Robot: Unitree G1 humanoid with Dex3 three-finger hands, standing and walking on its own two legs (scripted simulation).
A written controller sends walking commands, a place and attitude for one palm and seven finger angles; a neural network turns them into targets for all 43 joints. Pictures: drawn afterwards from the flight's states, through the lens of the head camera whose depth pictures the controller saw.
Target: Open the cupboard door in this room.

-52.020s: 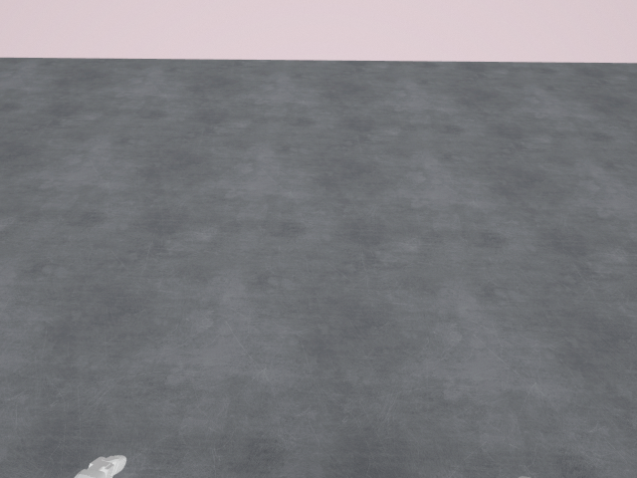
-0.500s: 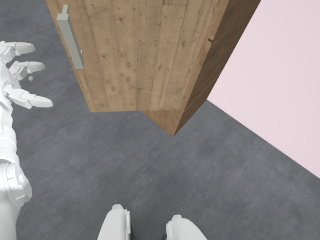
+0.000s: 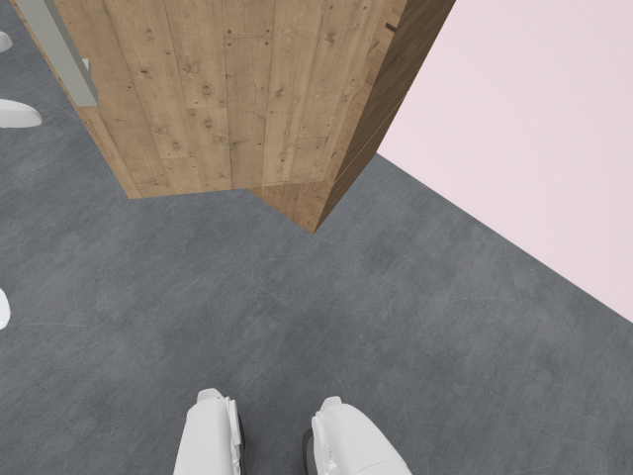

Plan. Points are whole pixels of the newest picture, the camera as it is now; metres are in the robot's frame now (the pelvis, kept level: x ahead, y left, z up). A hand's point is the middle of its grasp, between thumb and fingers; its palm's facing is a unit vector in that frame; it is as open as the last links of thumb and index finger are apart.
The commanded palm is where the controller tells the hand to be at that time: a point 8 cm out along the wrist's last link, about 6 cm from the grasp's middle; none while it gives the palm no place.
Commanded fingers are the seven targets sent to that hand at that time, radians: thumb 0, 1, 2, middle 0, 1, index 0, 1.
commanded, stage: move the hooked fingers beside the handle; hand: left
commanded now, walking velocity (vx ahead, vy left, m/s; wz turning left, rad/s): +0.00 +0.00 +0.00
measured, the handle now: (60, 31) +0.60 +0.23 +0.09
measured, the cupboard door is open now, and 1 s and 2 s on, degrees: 46 46 46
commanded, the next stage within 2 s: slide the fingers in behind the handle in 0.82 s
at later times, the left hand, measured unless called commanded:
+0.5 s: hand out of the picture +0.54 +0.30 +0.10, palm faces +0.10 -1.00 +0.01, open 14.0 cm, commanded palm +0.54 +0.31 +0.09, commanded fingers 0.00 -0.50 0.30 -0.30 -1.20 -0.30 -1.20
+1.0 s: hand out of the picture +0.54 +0.28 +0.10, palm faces +0.12 -0.99 -0.01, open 14.0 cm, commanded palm +0.54 +0.30 +0.08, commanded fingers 0.00 -0.50 0.30 -0.30 -1.20 -0.30 -1.20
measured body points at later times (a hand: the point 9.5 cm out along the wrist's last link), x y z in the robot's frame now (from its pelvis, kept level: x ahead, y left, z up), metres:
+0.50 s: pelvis +0.01 +0.01 +0.00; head +0.17 +0.06 +0.42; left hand +0.53 +0.35 +0.11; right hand -0.02 -0.26 -0.08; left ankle +0.06 +0.10 -0.64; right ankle -0.02 -0.12 -0.64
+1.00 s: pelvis +0.00 +0.00 +0.00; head +0.17 +0.04 +0.41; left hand +0.53 +0.34 +0.10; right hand -0.04 -0.26 -0.10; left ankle +0.06 +0.10 -0.64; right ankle -0.02 -0.12 -0.64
